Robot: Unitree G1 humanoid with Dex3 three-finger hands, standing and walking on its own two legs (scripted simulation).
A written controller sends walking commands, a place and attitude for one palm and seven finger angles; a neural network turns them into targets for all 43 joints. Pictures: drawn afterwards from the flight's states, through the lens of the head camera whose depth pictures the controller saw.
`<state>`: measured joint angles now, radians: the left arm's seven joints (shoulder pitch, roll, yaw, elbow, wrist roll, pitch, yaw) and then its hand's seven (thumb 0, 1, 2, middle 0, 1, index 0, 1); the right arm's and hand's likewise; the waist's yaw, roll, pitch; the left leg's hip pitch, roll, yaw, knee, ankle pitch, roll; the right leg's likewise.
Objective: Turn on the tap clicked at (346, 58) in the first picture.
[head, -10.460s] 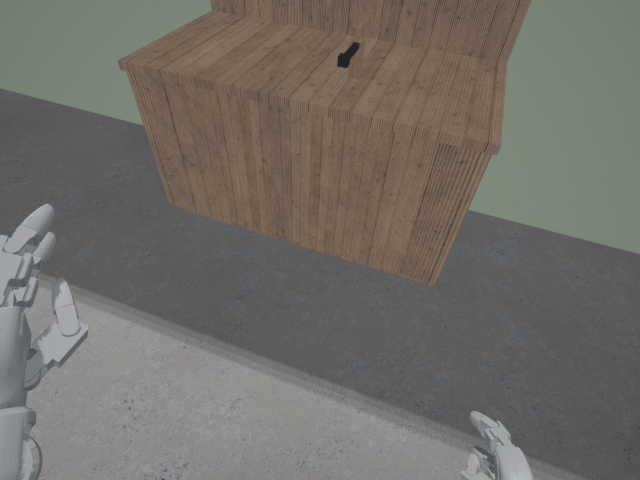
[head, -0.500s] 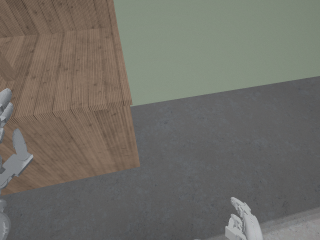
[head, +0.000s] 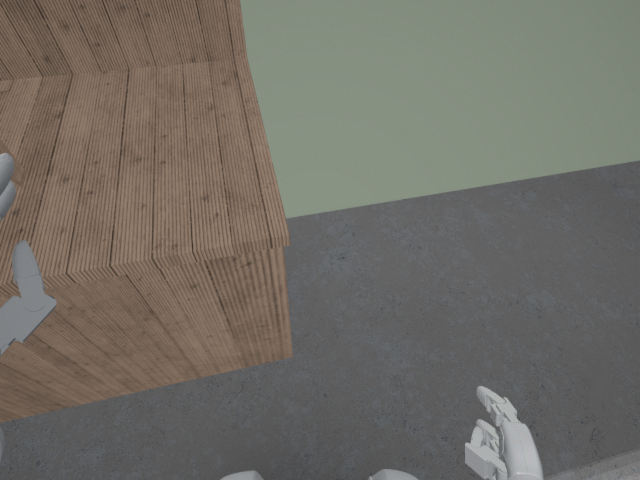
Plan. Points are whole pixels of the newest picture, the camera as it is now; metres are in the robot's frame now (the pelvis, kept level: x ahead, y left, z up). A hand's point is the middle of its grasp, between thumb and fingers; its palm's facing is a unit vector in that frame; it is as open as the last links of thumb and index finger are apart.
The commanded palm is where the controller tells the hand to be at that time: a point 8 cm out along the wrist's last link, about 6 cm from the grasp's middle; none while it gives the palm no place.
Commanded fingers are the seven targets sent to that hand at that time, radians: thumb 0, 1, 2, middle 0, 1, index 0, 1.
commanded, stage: come to a stop and stand still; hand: left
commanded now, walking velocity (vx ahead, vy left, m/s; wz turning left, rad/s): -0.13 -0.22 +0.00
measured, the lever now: out of the picture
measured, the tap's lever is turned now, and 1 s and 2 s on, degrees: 0 0 0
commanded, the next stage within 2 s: look again from close up in 0.96 s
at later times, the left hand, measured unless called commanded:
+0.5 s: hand (49, 276) +0.26 +0.25 +0.17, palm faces +0.34 -0.83 -0.44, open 7.4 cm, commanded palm +0.20 +0.30 +0.19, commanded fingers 0.00 0.90 0.90 -0.20 -0.30 -0.20 -0.30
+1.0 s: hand (40, 322) +0.22 +0.24 +0.17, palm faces +0.38 -0.84 -0.39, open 7.4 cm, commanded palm +0.17 +0.28 +0.19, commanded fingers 0.00 0.90 0.90 -0.20 -0.30 -0.20 -0.30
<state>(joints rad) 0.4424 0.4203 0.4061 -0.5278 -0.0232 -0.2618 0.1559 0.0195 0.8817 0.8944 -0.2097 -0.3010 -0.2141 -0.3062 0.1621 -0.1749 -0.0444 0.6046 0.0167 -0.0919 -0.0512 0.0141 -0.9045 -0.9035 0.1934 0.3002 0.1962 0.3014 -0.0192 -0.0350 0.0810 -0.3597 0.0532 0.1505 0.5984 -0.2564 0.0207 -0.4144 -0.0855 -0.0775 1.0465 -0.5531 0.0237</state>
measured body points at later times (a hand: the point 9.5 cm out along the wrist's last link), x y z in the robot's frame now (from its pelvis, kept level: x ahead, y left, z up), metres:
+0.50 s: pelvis +0.04 +0.02 +0.01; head +0.07 +0.03 +0.46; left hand +0.24 +0.30 +0.20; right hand +0.21 -0.22 -0.07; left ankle +0.03 +0.13 -0.73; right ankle +0.01 -0.08 -0.72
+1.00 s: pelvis +0.00 +0.00 +0.01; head +0.01 +0.00 +0.46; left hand +0.19 +0.29 +0.19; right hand +0.15 -0.23 -0.08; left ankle +0.03 +0.13 -0.73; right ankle +0.01 -0.09 -0.73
